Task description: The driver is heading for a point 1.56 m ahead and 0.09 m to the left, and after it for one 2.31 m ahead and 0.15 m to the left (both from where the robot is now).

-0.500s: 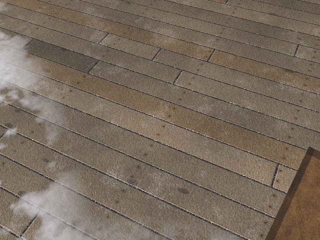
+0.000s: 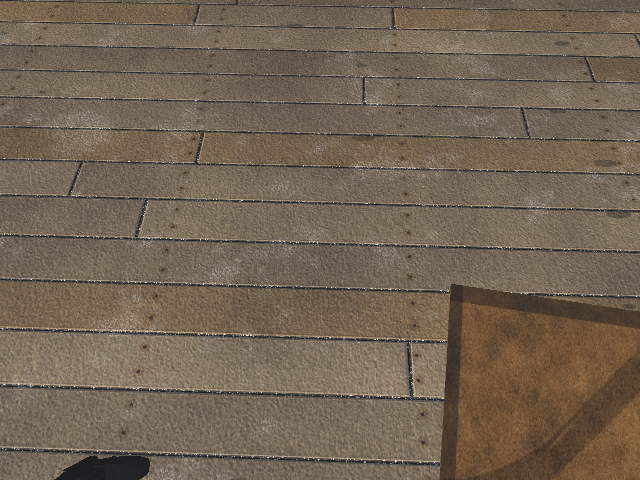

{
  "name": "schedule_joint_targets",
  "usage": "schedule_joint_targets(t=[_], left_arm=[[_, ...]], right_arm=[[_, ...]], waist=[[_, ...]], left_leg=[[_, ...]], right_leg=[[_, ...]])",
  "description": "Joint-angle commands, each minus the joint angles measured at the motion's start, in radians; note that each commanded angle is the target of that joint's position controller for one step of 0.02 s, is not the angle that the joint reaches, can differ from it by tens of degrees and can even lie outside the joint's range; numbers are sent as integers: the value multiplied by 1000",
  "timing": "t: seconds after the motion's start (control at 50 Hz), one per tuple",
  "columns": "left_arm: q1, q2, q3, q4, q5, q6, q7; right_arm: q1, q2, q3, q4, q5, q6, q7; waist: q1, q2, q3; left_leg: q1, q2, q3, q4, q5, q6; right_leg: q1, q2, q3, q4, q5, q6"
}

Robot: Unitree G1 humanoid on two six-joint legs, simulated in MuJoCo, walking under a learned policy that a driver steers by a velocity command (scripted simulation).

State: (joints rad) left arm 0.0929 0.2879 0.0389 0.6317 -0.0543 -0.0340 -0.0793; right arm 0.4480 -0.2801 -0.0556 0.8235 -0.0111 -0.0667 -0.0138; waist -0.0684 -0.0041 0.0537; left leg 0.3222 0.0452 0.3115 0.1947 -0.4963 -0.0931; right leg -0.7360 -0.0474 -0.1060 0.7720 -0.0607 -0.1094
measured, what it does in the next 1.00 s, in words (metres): walks ahead, turning left: right foot, then left foot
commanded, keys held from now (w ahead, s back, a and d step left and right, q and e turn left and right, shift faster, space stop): w+e+shift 0.04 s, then w+shift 0.18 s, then w+q+shift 0.60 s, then w+shift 0.18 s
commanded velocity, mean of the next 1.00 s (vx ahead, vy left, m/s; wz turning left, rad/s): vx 0.97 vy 0.00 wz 0.26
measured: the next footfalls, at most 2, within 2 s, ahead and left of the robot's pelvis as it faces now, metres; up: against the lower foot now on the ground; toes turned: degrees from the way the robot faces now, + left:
right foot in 0.04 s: +0.22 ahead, -0.09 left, +0.00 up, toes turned -6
left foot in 0.58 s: +0.72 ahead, +0.03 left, +0.00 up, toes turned -1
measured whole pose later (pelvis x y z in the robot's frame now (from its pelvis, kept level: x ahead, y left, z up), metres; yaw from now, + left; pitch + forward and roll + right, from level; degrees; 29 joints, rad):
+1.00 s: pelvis +0.85 -0.03 +0.03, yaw +18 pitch +1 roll +0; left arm 0.03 0.28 0.00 0.57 -0.01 -0.14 -0.01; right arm 0.42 -0.28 -0.05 0.76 0.04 -0.07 -0.01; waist -0.11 -0.03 0.03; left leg 0.05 -0.14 -0.30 0.39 -0.42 0.10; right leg -0.58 -0.03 0.10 0.48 0.12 0.04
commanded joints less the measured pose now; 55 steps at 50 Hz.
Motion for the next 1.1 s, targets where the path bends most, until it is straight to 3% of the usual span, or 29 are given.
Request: schedule_joint_targets(t=[0.02, 0.04, 0.06, 0.08, 0.1, 0.12, 0.14, 0.18, 0.2, 0.24, 0.3, 0.42, 0.48, 0.54, 0.56, 0.58, 0.6, 0.62, 0.64, 0.68, 0.74, 0.82, 0.86, 0.96, 1.0, 1.04, 1.06, 1.08, 1.1], left_arm=[[270, 205, 82, -33, -14, 8, 7], [454, 295, 136, 13, -10, 30, 25], [450, 385, 141, 24, 9, 25, 36], [440, 287, 105, -6, 38, -8, 37], [460, 197, 90, 24, 52, -28, 41], [429, 195, 85, 38, 44, -47, 42], [347, 169, 73, 34, 37, -54, 40], [239, 117, 51, 6, 66, -61, 41], [217, 115, 50, 2, 59, -64, 44], [233, 93, 39, 23, 42, -71, 52], [270, 104, 33, 48, 49, -85, 64], [363, 117, 17, 119, 56, -102, 77], [333, 158, 23, 133, 65, -80, 83], [321, 207, 36, 132, 105, -44, 109], [276, 227, 42, 119, 115, -28, 117], [218, 228, 40, 69, 91, -26, 126], [321, 66, -2, 31, 115, -47, 113], [367, 43, -37, 9, 50, -88, 83], [187, 135, -16, -20, 25, -117, 69], [88, 114, -24, -59, 41, -140, 65], [147, 112, -14, -44, 70, -115, 74], [-22, 81, -23, -107, 94, -101, 88], [-84, 35, -35, -128, 86, -105, 84], [-189, 86, -6, -154, 44, -120, 76], [-115, 131, 20, -142, 34, -127, 74], [205, 191, 57, -89, 21, -120, 85], [411, 246, 68, -53, 37, -110, 88], [468, 277, 78, 17, 43, -104, 62], [441, 155, 56, 1, 40, -99, 64]], right_arm=[[-120, -286, -65, -100, 14, 11, -7], [-157, -259, -55, -127, 34, -12, -9], [-40, -82, -2, -197, 1, -49, -1], [-30, -93, 21, -219, 41, -92, 4], [-188, -167, 1, -237, 76, -109, 6], [-215, -143, 10, -252, 76, -108, -5], [-258, -124, 16, -243, 50, -106, -11], [-182, -99, 13, -217, 36, -83, 4], [-176, -105, 11, -210, 33, -70, 7], [-185, -83, 16, -204, 29, -41, 9], [-296, -66, 31, -236, 24, -24, 6], [-496, -58, 33, -268, 49, -56, 51], [-491, -65, 25, -276, 61, -65, 92], [-370, -138, -13, -271, 62, -44, 96], [-169, -181, -36, -231, 67, -26, 86], [46, -220, -58, -173, 58, -20, 77], [124, -283, -62, -150, 49, -12, 62], [129, -245, -60, -168, 21, -19, 60], [130, -173, -54, -163, 13, -22, 46], [9, -152, -39, -178, 13, -32, 54], [-139, -143, -34, -216, 16, -27, 42], [-114, -132, -28, -194, 50, -25, 12], [-98, -153, -33, -165, 49, -20, 2], [16, -122, -26, -88, 56, -14, 2], [11, -141, -32, -69, 42, 3, 0], [-59, -152, -23, -94, -3, 14, 17], [3, -61, 4, -111, -22, 4, 20], [132, 20, 39, -119, 58, -18, 26], [18, -79, 30, -112, 81, -20, 16]], waist=[[263, 191, -133], [370, 98, -227], [207, -238, -277], [197, -182, -556], [247, -79, -400], [198, -17, -280], [153, 92, -158], [51, 32, -98], [41, 7, -68], [36, -2, 6], [91, -52, 91], [190, -17, 130], [156, -45, 98], [54, -133, -59], [-50, -163, -148], [-153, -88, -213], [-61, 255, -286], [-28, 299, -490], [-94, 135, -352], [7, -79, -149], [123, -26, -26], [62, -9, 88], [23, 80, 56], [-61, 105, 37], [-8, 124, 5], [182, 126, -232], [206, -66, -414], [143, -526, -507], [194, -321, -339]], left_leg=[[-244, 241, -42, 499, 1652, 162], [-501, 167, -44, 817, 1536, 132], [-963, -57, -149, 1275, 268, 42], [-1093, -108, -451, 1420, -22, 66], [-1144, -53, -486, 1355, 89, 106], [-1107, -5, -470, 1268, 120, 129], [-1054, 30, -451, 1187, 153, 137], [-925, 74, -453, 1126, 217, 145], [-916, 90, -441, 1093, 232, 136], [-945, 122, -409, 1032, 254, 106], [-1069, 142, -371, 878, 465, 71], [-1022, 36, -307, 466, 817, 112], [-998, -14, -266, 352, 802, 153], [-842, -150, -144, 411, 567, 199], [-672, -162, -153, 462, 486, 228], [-371, -166, -221, 402, 542, 275], [21, 65, -600, 451, 361, 429], [230, 231, -1186, 231, -196, 574], [114, 190, -1201, 74, -232, 464], [-201, 135, -1047, 46, -49, 407], [-519, 22, -885, -21, 92, 438], [-784, -66, -710, -36, 247, 395], [-839, -84, -653, -22, 268, 346], [-519, 3, -712, 83, 330, 302], [-363, 54, -722, 187, 630, 284], [-401, 26, -660, 548, 956, 240], [-673, -64, -599, 925, 661, 212], [-1013, -171, -513, 1220, 16, 158], [-1136, -82, -510, 1261, 66, 175]], right_leg=[[518, 146, -92, 26, -146, -87], [917, 173, -13, -92, -80, -133], [1251, -88, 616, -198, -308, -322], [1409, -236, 1045, -418, -691, -404], [1269, -217, 979, -525, -651, -284], [1115, -194, 868, -523, -541, -229], [916, -151, 749, -514, -398, -198], [674, -74, 576, -529, -295, -191], [603, -73, 559, -569, -291, -198], [496, -70, 472, -610, -280, -185], [455, -59, 345, -662, -218, -154], [610, -83, 116, -731, 16, -37], [794, -120, 31, -678, 302, 8], [978, -141, -15, -381, 1117, 53], [949, -155, -13, -147, 1280, 57], [726, -121, -30, 173, 1349, 79], [262, 15, 60, 665, 126, 127], [21, 168, 249, 873, -481, 133], [-47, 117, 291, 805, -357, 66], [4, 48, 278, 619, -275, 24], [109, -8, 277, 447, -241, 79], [199, 0, 195, 93, -35, 161], [336, 25, 159, -83, 181, 173], [307, 26, 182, -294, 235, 157], [315, 31, 169, -310, 109, 116], [696, 3, 161, -240, -1, 30], [1082, -166, 415, -165, -208, -62], [1283, -362, 998, -433, -677, -196], [1190, -335, 1021, -505, -803, -141]])
Keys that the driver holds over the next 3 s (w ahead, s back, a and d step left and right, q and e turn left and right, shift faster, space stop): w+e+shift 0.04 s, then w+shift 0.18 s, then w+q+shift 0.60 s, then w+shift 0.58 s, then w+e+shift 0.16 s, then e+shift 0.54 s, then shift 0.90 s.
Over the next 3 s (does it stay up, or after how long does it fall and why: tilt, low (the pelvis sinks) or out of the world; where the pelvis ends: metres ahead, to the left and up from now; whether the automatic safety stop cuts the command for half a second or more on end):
stays up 1.74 0.22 0.04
